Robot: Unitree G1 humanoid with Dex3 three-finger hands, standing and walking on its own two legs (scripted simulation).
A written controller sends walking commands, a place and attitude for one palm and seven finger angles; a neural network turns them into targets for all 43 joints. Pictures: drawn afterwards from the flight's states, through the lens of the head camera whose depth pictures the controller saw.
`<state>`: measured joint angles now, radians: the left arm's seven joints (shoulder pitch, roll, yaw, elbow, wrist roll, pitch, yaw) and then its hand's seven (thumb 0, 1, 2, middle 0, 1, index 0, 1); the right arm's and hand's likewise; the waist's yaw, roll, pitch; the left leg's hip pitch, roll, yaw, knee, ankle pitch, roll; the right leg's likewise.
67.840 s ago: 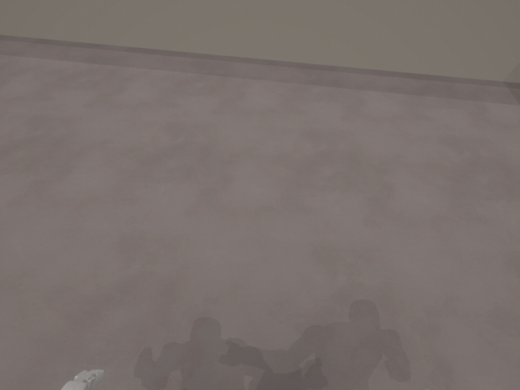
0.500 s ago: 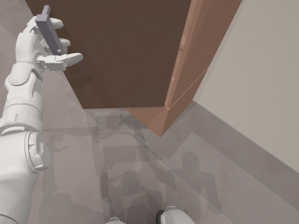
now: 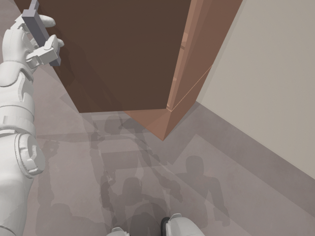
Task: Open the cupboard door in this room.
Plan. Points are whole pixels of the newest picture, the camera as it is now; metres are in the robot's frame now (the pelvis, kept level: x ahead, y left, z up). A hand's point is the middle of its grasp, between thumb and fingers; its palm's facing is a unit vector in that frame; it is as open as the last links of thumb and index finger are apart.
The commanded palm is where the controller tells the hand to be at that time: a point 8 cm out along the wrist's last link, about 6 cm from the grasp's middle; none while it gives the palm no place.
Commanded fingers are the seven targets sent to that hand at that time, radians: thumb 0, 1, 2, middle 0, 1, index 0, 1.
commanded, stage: pull the door open along its arc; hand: left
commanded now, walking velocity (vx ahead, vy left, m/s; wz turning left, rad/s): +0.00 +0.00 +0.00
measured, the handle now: (45, 35) +0.59 +0.21 +0.12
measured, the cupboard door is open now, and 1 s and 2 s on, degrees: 44 64 87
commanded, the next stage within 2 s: open thumb and fingers to let go in 1.80 s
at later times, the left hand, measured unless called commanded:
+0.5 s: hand (56, 81) +0.44 +0.17 +0.12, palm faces -0.07 -1.00 +0.00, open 6.3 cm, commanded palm +0.40 +0.22 +0.12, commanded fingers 0.00 0.90 0.90 -0.40 -1.35 -0.40 -1.35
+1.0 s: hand (71, 85) +0.43 +0.13 +0.12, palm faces +0.46 -0.89 -0.02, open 5.9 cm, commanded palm +0.39 +0.17 +0.12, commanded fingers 0.00 0.90 0.90 -0.40 -1.35 -0.40 -1.35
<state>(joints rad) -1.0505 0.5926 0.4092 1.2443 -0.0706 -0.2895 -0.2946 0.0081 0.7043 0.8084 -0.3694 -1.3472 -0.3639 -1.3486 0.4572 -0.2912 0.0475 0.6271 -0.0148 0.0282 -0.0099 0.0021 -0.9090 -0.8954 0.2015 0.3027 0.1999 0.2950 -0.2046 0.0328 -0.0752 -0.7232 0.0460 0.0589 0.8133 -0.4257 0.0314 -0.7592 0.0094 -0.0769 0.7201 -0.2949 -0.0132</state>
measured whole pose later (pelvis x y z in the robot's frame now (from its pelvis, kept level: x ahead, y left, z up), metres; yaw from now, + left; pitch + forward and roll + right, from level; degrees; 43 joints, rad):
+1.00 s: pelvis -0.01 -0.02 +0.02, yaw +2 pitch +9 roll +0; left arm -0.66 0.10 0.23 0.77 0.00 -0.22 0.43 0.01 0.72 0.84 -0.35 -1.34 -0.31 -1.34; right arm 0.30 -0.21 0.01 0.71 -0.05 -0.02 -0.02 0.01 -0.91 -0.90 0.20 0.30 0.20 0.30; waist -0.06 0.04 -0.08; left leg -0.50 0.02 0.03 0.69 -0.35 0.00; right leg -0.55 -0.01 -0.10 0.66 -0.28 -0.04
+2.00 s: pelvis +0.01 -0.03 +0.02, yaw +4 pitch +2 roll +0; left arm -0.03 -0.11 -0.25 -0.03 0.05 0.12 0.55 0.02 0.64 0.80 -0.39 -1.33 -0.36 -1.34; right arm 0.09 -0.15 0.04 0.58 -0.05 0.11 0.00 0.01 -0.91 -0.90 0.20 0.30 0.20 0.29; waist 0.04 0.05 -0.04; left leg -0.27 0.01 0.01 0.61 -0.38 -0.01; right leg -0.33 -0.01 -0.12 0.62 -0.33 -0.04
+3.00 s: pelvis -0.03 -0.01 +0.02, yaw +4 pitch +0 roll +0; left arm -0.25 0.05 -0.22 0.28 0.02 -0.11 0.16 -0.01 -0.50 0.30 -0.29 -0.46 -0.15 -0.47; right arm 0.21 -0.19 0.05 0.63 -0.01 0.02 -0.05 0.01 -0.91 -0.90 0.20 0.30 0.20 0.30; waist 0.04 0.03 0.00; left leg -0.31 -0.02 0.02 0.63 -0.32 0.02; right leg -0.36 -0.05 -0.11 0.63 -0.26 -0.02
